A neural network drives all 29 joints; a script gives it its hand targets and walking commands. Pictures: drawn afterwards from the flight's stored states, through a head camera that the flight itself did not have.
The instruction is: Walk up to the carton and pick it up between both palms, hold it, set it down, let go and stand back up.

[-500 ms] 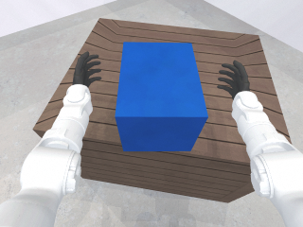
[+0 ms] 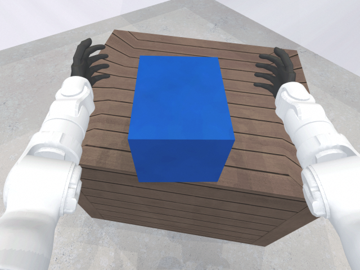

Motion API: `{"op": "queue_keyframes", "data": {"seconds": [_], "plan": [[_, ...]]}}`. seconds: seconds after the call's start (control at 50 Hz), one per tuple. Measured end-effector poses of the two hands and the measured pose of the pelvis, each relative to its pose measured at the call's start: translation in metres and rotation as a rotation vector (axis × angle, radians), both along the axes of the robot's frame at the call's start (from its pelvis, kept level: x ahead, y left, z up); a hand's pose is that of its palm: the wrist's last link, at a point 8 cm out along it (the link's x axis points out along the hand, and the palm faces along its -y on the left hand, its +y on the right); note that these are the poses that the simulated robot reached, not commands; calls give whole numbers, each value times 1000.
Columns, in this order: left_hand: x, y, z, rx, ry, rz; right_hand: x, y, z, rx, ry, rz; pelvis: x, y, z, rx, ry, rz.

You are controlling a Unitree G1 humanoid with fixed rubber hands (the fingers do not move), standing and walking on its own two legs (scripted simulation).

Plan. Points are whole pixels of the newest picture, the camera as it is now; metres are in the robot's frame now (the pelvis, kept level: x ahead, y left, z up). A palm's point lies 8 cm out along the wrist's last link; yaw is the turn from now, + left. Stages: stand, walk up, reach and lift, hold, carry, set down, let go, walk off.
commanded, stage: set down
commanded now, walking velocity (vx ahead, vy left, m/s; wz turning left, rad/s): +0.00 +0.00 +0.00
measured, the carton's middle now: (178, 118) +0.53 +0.01 -0.02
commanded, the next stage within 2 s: none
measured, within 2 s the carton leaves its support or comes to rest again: neither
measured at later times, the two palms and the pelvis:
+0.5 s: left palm (102, 115) +0.45 +0.18 +0.09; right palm (284, 124) +0.42 -0.23 +0.09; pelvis +0.01 +0.02 +0.01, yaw -1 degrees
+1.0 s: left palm (84, 185) +0.31 +0.22 +0.01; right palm (281, 176) +0.32 -0.21 +0.04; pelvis +0.00 -0.01 +0.01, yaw +0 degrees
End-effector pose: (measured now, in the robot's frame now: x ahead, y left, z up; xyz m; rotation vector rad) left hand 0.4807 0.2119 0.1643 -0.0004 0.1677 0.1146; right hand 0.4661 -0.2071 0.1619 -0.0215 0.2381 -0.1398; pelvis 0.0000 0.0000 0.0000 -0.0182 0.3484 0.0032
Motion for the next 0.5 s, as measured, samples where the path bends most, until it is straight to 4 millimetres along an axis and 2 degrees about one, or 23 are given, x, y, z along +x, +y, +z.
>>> {"op": "queue_keyframes", "data": {"seconds": [0.04, 0.1, 0.24, 0.32, 0.4, 0.5], "plan": [[-2, 4, 1, 2, 7, -5, 1, 4, 0, 6, 1, 6, 1, 1, 1, 0, -19, 8], [-6, 9, -8, 3, 41, -17, 0, 9, -5, 9, 13, 7, 1, 3, 3, -1, -48, 19], [-23, 12, -61, 10, 98, -55, -17, 7, -42, 17, 36, -27, 0, 13, 6, -6, -75, 30], [-29, 5, -82, 7, 70, -73, -30, 1, -62, 12, 35, -40, -1, 18, 6, -9, -48, 19], [-31, -8, -85, 6, 38, -91, -40, -8, -73, 13, 37, -42, 0, 22, 6, -11, -12, 1], [-34, -27, -74, 19, 39, -110, -46, -19, -74, 24, 40, -41, 5, 23, 7, -13, -14, -19]]}}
